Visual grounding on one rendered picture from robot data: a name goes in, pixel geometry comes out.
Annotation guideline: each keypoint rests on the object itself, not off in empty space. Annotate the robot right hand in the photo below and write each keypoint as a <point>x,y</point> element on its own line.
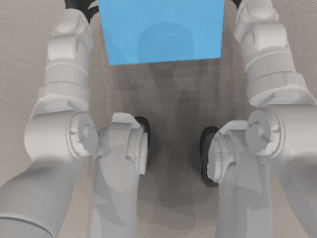
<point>237,3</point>

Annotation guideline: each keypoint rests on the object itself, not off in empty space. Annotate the robot right foot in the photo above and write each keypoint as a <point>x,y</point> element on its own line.
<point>206,138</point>

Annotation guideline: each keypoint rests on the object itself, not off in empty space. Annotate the robot left upper arm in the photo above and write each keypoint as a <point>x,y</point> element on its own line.
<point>34,203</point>

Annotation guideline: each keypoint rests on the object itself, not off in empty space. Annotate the robot left shin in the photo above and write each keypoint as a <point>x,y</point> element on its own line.
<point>118,117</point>

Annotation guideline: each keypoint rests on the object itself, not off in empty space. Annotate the robot left hand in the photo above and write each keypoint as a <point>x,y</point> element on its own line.
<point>82,5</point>

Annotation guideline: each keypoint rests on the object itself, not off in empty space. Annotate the robot right upper arm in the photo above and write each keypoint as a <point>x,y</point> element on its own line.
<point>285,135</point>

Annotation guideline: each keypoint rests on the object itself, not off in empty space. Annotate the robot right forearm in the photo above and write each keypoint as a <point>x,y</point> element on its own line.
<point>267,57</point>

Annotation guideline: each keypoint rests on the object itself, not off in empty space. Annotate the robot left forearm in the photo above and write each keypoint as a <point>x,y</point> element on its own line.
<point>67,66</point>

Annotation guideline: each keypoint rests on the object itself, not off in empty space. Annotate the carton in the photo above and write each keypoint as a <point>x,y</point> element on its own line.
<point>145,31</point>

